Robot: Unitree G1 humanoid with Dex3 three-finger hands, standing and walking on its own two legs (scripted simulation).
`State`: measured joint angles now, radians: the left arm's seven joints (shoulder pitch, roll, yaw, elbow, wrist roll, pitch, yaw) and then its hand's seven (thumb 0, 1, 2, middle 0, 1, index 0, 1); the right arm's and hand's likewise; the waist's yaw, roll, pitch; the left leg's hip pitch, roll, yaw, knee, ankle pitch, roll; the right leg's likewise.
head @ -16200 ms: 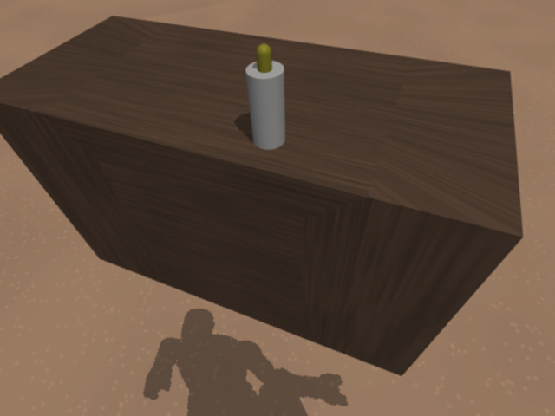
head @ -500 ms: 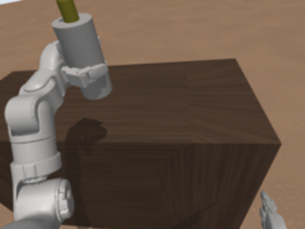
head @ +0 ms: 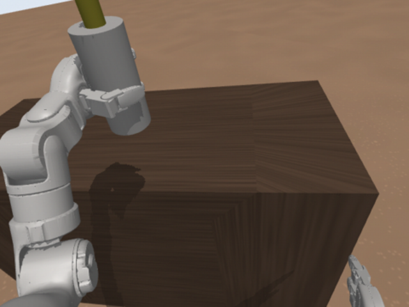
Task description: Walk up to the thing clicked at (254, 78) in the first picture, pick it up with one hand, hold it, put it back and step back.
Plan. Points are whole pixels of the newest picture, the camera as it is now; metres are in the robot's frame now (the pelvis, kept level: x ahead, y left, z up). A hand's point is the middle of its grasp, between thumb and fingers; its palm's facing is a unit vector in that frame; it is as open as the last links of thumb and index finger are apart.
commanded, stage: hold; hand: left
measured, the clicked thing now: (110, 66) +0.33 +0.16 +0.36
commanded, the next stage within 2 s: crouch in 1.84 s
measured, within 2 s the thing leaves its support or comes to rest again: neither
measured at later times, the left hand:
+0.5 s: hand (112, 85) +0.32 +0.16 +0.34, palm faces +0.06 -1.00 -0.04, open 9.7 cm
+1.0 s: hand (112, 87) +0.32 +0.16 +0.34, palm faces +0.04 -1.00 -0.04, open 9.7 cm
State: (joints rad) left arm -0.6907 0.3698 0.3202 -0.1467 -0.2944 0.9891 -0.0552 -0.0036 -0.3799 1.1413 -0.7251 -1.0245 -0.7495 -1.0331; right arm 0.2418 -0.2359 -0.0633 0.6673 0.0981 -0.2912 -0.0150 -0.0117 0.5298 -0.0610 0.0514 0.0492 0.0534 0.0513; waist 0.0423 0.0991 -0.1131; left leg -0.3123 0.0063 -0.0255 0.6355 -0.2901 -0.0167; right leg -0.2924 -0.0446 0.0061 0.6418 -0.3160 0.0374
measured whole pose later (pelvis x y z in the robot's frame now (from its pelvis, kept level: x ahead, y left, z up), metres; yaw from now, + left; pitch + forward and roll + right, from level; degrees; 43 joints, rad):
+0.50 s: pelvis -0.01 +0.00 +0.00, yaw +0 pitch -2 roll +0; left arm -0.70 0.39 0.33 -0.14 -0.30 0.99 -0.05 0.00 -0.38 1.14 -0.72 -1.03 -0.75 -1.03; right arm 0.25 -0.24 -0.07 0.67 0.10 -0.30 -0.03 -0.01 0.53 -0.06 0.05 0.05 0.05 0.05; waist 0.04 0.09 -0.11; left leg -0.33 0.01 -0.02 0.65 -0.29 -0.02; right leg -0.31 -0.04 0.01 0.66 -0.31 0.04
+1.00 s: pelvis -0.01 +0.00 +0.00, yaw +0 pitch -2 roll +0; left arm -0.69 0.39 0.33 -0.16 -0.31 1.00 -0.06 0.00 -0.38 1.14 -0.72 -1.03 -0.75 -1.04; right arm 0.24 -0.24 -0.07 0.68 0.10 -0.32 -0.04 -0.01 0.53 -0.06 0.05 0.05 0.05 0.05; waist 0.04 0.09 -0.11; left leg -0.33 0.01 -0.02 0.66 -0.29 -0.02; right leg -0.31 -0.04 0.01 0.66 -0.32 0.04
